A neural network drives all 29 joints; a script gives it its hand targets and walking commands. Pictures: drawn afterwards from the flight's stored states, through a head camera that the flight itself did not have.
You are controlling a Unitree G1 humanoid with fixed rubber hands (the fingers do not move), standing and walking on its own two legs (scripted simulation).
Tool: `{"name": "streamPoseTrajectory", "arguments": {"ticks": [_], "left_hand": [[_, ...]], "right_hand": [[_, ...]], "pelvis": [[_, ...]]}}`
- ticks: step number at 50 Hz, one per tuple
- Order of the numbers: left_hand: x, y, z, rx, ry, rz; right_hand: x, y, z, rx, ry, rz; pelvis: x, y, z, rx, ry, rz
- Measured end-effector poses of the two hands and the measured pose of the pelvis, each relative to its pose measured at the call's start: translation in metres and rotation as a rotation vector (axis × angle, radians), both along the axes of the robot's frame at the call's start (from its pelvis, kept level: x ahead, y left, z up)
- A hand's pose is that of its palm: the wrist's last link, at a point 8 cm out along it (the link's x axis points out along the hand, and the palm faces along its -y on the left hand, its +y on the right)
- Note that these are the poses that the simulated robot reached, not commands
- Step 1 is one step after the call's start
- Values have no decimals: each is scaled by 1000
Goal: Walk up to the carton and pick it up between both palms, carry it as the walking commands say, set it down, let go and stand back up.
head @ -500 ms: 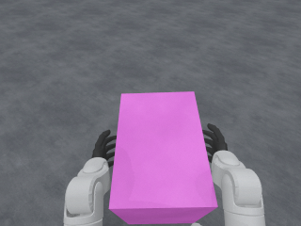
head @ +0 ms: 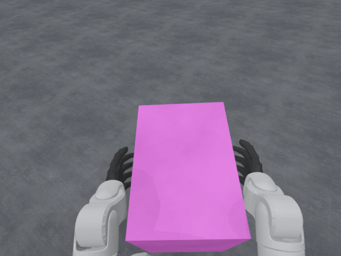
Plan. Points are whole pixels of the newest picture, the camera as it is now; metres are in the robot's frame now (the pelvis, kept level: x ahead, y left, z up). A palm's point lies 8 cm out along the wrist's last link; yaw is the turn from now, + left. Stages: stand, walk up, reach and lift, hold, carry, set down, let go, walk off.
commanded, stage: carry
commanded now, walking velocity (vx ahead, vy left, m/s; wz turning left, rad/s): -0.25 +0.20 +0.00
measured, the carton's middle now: (183, 183) +0.28 -0.02 +0.02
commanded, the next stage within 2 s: none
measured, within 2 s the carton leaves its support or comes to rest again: neither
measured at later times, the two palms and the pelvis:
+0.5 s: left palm out of the picture +0.07 +0.29 +0.09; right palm out of the picture +0.08 +0.01 +0.08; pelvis -0.19 +0.14 -0.02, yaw +1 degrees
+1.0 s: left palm out of the picture -0.14 +0.45 +0.06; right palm out of the picture -0.10 +0.18 +0.08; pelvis -0.38 +0.28 +0.00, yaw +4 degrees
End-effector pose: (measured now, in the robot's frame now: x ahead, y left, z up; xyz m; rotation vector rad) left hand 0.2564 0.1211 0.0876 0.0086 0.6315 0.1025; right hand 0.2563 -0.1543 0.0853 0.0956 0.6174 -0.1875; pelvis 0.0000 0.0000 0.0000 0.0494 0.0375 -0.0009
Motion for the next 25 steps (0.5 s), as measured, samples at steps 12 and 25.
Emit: {"name": "streamPoseTrajectory", "arguments": {"ticks": [12,25], "left_hand": [[-107,125,-27,-88,36,136],[-189,165,-3,-23,-49,85]], "right_hand": [[-73,128,-6,-91,36,133],[-173,164,-4,-29,-49,78]], "pelvis": [[-90,87,-8,-59,12,52],[-186,143,-16,-57,30,27]]}}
